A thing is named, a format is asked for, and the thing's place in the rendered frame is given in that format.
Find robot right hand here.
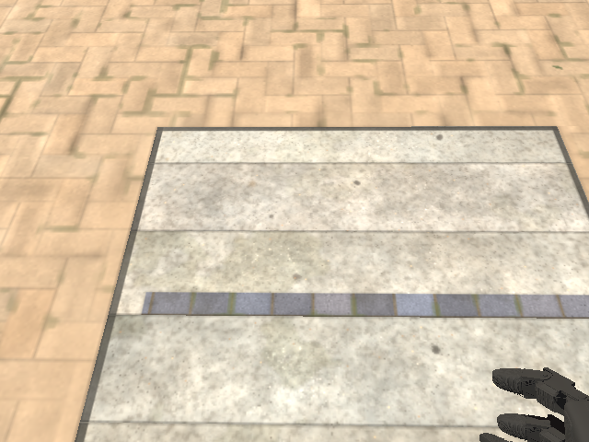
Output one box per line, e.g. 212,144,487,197
479,367,589,442

